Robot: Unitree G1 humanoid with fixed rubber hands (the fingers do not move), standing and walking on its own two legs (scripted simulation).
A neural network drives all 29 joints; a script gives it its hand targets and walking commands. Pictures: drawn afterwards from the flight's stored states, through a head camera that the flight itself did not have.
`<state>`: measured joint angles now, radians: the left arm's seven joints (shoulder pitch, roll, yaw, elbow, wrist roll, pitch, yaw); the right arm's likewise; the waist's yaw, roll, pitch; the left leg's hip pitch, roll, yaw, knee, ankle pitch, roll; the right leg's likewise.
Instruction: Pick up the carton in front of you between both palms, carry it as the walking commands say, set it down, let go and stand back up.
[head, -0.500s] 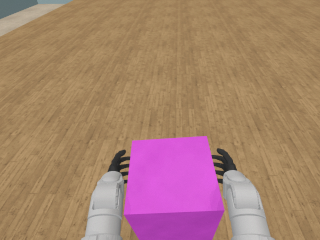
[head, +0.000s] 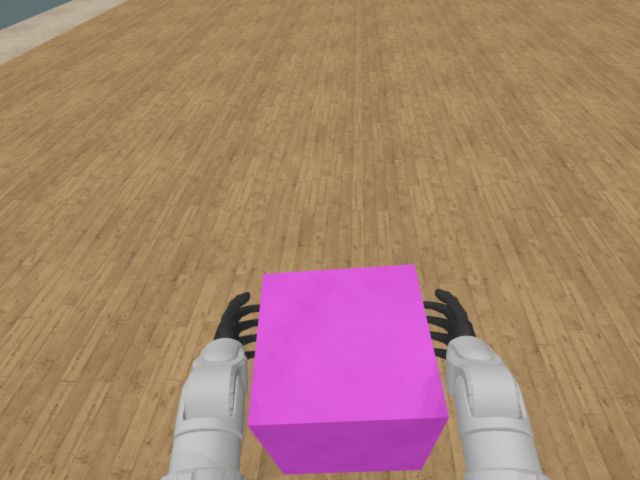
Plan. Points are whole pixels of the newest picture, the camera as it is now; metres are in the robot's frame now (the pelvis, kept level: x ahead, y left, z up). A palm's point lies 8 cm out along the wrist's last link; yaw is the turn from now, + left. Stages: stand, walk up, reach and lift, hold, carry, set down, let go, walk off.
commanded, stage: carry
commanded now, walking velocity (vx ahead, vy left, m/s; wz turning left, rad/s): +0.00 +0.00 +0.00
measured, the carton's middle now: (345, 375) +0.30 +0.00 -0.05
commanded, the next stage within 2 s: none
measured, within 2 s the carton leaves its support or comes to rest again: neither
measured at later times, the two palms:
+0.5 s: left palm (227, 323) +0.33 +0.15 +0.05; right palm (448, 317) +0.33 -0.14 +0.05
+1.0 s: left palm (263, 218) +0.56 +0.13 +0.04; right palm (426, 215) +0.57 -0.16 +0.03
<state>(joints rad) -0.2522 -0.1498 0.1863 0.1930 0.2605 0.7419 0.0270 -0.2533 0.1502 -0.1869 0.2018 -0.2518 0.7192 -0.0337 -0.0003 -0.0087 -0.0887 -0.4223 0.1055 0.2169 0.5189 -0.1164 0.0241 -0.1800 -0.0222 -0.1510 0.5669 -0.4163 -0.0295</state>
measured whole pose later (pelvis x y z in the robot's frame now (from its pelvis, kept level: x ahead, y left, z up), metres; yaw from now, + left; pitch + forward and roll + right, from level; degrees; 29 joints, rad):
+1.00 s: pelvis +0.27 -0.02 +0.00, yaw +1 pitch +3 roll +0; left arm -0.25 -0.15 0.17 0.16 0.24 0.73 0.03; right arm -0.24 0.15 -0.18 0.15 -0.25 0.72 -0.04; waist 0.02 0.04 -0.06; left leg -0.09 0.14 0.14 0.64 -0.46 -0.06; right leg -0.45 -0.06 -0.22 0.52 -0.10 -0.06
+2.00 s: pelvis +0.44 -0.01 +0.01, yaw +1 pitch +3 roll +0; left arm -0.23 -0.15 0.17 0.17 0.25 0.73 0.03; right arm -0.23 0.15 -0.17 0.18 -0.24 0.72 -0.05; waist 0.00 -0.01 -0.10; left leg -0.31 0.07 0.19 0.55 -0.28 0.01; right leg -0.19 -0.08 -0.19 0.52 -0.38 0.01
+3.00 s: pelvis +0.39 -0.02 +0.01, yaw +0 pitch +2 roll +0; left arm -0.26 -0.15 0.19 0.20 0.27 0.74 0.02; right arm -0.26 0.15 -0.19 0.21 -0.26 0.72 -0.04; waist 0.00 0.00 -0.10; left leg -0.35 0.09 0.18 0.50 -0.18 0.01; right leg -0.25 -0.06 -0.19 0.52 -0.31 -0.02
